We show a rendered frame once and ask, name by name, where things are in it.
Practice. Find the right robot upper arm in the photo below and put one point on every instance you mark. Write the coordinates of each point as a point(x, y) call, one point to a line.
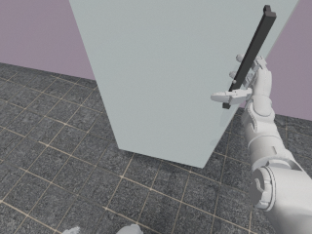
point(285, 197)

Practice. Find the fridge door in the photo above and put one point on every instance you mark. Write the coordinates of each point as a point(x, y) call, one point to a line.
point(158, 62)

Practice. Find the handle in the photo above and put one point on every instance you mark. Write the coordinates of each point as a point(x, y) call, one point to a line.
point(259, 37)

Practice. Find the robot right forearm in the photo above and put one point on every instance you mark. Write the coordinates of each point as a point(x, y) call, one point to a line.
point(261, 135)

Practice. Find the robot right hand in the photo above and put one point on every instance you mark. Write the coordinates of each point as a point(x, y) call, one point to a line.
point(258, 84)

